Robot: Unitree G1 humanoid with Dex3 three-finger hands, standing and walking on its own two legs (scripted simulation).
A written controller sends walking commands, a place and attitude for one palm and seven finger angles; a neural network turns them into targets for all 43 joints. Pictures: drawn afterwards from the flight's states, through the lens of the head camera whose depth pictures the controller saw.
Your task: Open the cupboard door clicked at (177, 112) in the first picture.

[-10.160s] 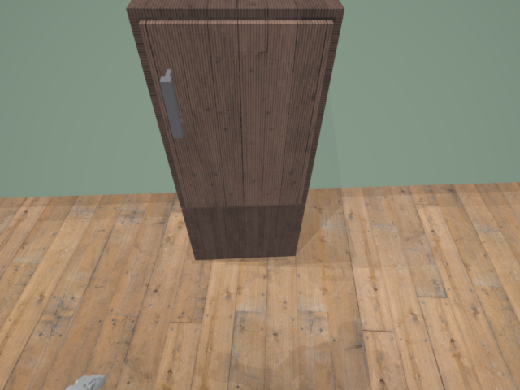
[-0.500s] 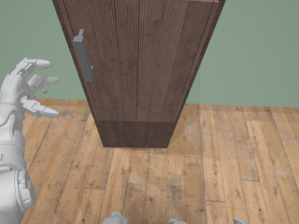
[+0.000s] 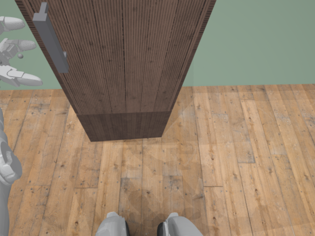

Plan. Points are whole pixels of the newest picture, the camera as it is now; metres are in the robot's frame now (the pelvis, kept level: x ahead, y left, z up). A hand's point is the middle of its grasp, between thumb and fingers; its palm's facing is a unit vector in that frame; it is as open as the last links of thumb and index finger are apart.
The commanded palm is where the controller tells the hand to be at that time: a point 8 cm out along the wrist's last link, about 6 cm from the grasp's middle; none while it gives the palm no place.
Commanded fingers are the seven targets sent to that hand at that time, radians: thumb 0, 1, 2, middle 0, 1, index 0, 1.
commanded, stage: move the hooked fingers beside the handle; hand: left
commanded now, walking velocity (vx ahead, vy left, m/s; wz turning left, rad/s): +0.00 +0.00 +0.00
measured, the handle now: (54, 40) +0.57 +0.20 +0.10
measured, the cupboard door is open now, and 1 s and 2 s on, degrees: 0 0 0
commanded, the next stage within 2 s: slide the fingers in behind the handle in 0.88 s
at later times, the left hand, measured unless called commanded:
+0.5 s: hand (14, 58) +0.50 +0.27 +0.10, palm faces +0.02 -1.00 +0.00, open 13.9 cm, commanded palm +0.49 +0.31 +0.10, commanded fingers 0.00 -0.50 0.30 -0.30 -1.20 -0.30 -1.20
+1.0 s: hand (24, 55) +0.51 +0.25 +0.11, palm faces +0.02 -1.00 -0.02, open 13.9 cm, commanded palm +0.49 +0.30 +0.10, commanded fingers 0.00 -0.50 0.30 -0.30 -1.20 -0.30 -1.20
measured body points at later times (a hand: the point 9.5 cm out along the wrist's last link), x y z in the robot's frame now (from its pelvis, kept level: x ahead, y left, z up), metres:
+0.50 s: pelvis +0.01 -0.01 +0.00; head +0.14 +0.03 +0.43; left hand +0.50 +0.33 +0.11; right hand +0.01 -0.28 -0.09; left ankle +0.02 +0.08 -0.69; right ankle -0.01 -0.13 -0.69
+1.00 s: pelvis +0.00 -0.01 +0.00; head +0.13 +0.02 +0.43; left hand +0.50 +0.31 +0.11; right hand -0.01 -0.28 -0.10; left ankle +0.02 +0.08 -0.69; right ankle -0.01 -0.13 -0.69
